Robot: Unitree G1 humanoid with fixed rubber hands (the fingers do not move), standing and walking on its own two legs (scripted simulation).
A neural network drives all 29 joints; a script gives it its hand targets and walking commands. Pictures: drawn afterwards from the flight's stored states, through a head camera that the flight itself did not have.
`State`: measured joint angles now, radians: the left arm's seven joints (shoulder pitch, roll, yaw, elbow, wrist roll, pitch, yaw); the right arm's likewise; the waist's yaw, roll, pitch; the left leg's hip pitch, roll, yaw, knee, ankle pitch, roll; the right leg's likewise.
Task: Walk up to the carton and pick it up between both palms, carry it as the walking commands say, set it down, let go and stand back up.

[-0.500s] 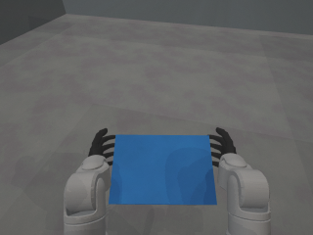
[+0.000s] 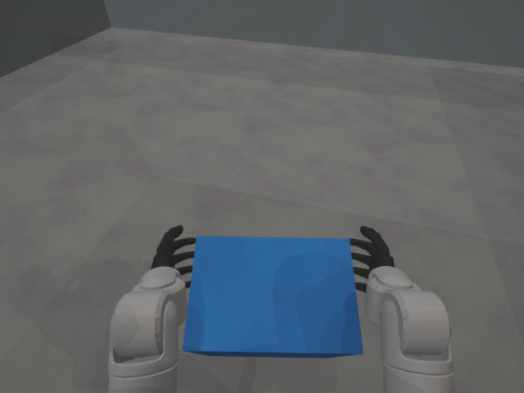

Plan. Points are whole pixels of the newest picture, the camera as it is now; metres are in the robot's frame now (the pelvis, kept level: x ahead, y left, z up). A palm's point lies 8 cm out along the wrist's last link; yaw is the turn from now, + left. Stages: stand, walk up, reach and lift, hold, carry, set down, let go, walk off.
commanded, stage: carry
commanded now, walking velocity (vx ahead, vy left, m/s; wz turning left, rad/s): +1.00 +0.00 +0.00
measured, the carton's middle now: (270, 305) +0.28 +0.01 +0.01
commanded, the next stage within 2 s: none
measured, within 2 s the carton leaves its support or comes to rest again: neither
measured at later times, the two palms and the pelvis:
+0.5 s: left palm (187, 198) +0.43 +0.15 +0.11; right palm (355, 204) +0.42 -0.14 +0.10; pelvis +0.15 +0.00 +0.01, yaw -2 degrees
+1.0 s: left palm (213, 111) +0.75 +0.14 +0.10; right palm (330, 116) +0.73 -0.15 +0.10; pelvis +0.48 +0.00 +0.00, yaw -3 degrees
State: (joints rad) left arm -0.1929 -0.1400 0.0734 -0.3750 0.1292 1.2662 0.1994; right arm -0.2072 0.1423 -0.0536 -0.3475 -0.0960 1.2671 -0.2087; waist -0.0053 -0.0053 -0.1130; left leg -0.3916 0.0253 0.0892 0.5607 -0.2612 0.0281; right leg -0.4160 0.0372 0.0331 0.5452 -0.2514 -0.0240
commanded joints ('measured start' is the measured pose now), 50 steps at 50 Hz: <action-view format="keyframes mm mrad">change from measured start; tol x32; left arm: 1 -350 -951 -583 -75 -393 -9 -233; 50 -227 -972 -607 -175 -405 -42 -213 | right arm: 1 -303 958 572 -108 334 -2 215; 50 -263 999 621 -241 384 -45 210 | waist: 1 11 130 -239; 7 26 -268 -145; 16 -16 220 -277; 31 41 -252 -267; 42 -1 -146 -30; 46 -33 382 -293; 50 -35 32 -278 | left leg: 1 73 194 -207 -303 -392 44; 7 -160 2 16 222 -115 -40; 16 609 334 -426 -341 -258 103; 24 692 272 -183 -223 326 99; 28 364 186 50 72 595 10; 33 -486 71 -117 585 -250 -12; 43 326 -70 185 -159 96 -37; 45 785 307 -464 -259 -217 137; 46 887 354 -652 -247 120 200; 50 816 332 -344 -226 398 95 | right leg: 1 163 -5 -113 61 -11 -6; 8 248 -339 429 -436 -423 -141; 16 -273 -25 -117 152 -96 16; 23 -293 -15 -170 41 -128 16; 28 339 31 -245 -152 35 -22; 31 816 -384 511 -270 74 -204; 40 361 -320 100 -358 82 -130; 44 55 -144 -149 259 502 -17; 46 -459 36 -52 688 -157 19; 50 -457 -92 -36 507 -151 15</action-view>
